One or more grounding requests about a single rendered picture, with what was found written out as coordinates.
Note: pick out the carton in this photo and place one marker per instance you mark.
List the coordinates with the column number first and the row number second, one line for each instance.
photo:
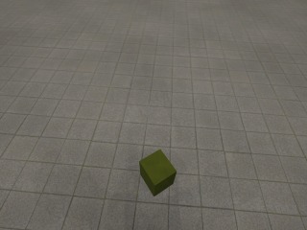
column 157, row 172

